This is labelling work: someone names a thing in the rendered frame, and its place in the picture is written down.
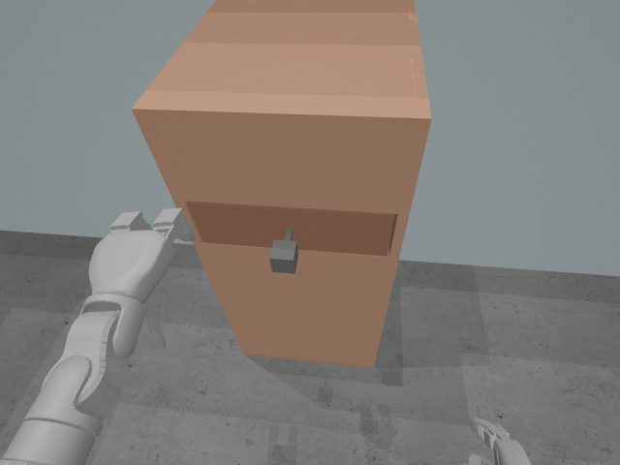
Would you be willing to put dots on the left robot forearm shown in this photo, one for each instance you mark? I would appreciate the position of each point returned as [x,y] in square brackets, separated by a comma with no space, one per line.
[64,421]

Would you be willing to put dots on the cabinet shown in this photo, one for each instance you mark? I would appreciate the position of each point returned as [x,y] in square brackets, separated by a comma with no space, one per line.
[317,104]

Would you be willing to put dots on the robot left hand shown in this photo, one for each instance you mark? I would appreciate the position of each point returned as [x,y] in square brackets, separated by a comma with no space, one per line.
[133,258]

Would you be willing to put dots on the robot right hand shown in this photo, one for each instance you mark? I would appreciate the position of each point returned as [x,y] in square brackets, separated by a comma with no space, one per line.
[506,451]

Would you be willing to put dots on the drawer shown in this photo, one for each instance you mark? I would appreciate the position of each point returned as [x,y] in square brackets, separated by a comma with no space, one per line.
[338,231]

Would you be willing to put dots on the handle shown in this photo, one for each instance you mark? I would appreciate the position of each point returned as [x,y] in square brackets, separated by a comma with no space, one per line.
[284,254]

